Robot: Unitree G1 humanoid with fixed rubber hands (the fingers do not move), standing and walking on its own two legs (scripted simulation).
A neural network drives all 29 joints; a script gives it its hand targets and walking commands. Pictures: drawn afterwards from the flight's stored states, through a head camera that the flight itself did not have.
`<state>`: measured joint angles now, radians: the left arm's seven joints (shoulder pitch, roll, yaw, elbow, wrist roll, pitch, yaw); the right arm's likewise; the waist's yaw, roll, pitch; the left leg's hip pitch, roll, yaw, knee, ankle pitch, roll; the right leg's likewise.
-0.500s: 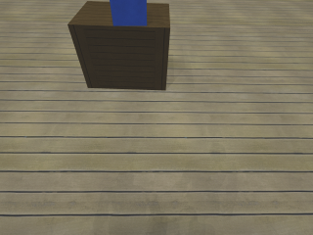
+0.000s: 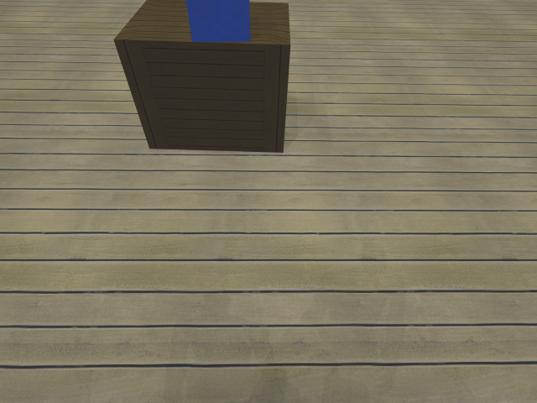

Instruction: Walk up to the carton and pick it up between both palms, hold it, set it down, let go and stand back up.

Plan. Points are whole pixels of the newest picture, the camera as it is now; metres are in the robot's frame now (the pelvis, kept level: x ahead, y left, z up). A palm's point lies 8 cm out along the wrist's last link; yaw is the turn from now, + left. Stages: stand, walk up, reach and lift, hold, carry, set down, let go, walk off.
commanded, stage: stand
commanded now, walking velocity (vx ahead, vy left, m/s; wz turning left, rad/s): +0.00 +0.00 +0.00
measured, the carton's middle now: out of the picture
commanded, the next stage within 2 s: walk up in 0.68 s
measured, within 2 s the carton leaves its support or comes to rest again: neither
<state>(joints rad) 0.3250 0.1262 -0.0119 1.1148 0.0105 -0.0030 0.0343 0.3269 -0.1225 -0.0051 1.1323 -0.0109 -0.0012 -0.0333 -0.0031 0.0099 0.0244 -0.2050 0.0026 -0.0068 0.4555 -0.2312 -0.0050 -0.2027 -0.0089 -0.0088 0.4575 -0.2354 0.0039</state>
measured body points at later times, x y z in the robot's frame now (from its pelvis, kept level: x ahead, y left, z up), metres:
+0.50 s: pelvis +0.00 +0.00 +0.00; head +0.01 -0.01 +0.45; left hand -0.03 +0.21 -0.16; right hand -0.03 -0.20 -0.17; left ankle +0.01 +0.12 -0.74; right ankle +0.01 -0.12 -0.74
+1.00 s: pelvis +0.00 +0.00 +0.00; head +0.01 +0.00 +0.45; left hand -0.03 +0.23 -0.15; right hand +0.00 -0.22 -0.16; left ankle +0.00 +0.12 -0.71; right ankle +0.01 -0.12 -0.74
